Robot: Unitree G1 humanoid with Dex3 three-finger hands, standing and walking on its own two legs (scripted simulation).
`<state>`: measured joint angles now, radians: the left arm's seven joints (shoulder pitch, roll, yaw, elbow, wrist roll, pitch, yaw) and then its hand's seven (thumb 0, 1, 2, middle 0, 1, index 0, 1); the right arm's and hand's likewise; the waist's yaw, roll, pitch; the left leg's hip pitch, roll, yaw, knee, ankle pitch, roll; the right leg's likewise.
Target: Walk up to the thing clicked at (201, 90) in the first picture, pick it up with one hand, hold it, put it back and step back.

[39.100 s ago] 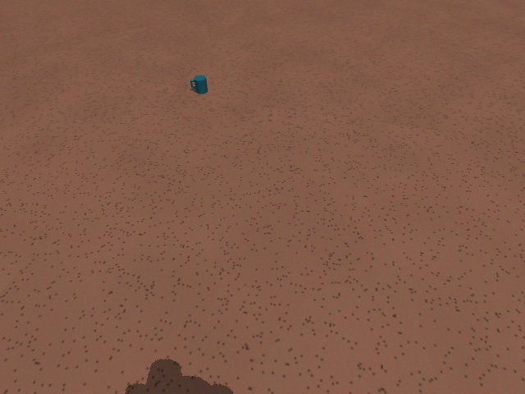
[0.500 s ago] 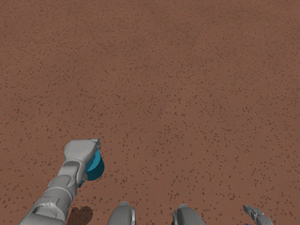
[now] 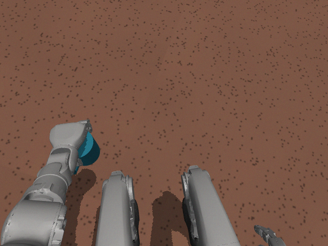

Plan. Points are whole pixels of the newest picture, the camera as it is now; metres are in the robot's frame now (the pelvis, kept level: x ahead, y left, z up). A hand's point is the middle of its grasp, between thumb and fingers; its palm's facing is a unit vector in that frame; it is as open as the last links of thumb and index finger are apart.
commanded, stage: crouch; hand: left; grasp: from above
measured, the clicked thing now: (79, 153) +0.38 +0.24 -0.21
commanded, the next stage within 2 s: lower in 0.88 s
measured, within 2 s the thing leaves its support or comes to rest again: rests again in 1.78 s
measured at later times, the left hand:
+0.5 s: hand (85, 148) +0.40 +0.24 -0.27, palm faces -0.46 -0.05 -0.89, open 11.1 cm
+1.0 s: hand (89, 150) +0.40 +0.24 -0.31, palm faces -0.44 -0.04 -0.90, open 11.1 cm
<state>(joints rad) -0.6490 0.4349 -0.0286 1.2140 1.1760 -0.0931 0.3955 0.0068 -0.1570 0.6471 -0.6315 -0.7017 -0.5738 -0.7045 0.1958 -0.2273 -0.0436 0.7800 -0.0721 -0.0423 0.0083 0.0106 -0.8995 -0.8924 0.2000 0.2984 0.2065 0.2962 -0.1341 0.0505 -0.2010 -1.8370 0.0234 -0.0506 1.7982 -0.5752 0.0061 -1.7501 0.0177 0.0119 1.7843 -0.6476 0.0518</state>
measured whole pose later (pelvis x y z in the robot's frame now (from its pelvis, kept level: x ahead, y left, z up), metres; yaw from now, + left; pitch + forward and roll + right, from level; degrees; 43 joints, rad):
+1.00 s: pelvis -0.01 -0.01 -0.13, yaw -3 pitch +35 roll -5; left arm -0.76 0.54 0.07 1.32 1.21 -0.12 0.47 0.00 -0.17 0.68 -0.62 -0.71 -0.56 -0.71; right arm 0.12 -0.25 -0.03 0.80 -0.13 -0.08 0.10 0.01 -0.92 -0.90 0.20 0.30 0.20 0.30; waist -0.16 0.00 -0.13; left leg -2.23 0.04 -0.12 2.24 -0.63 -0.03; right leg -2.13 0.06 -0.03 2.22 -0.70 0.04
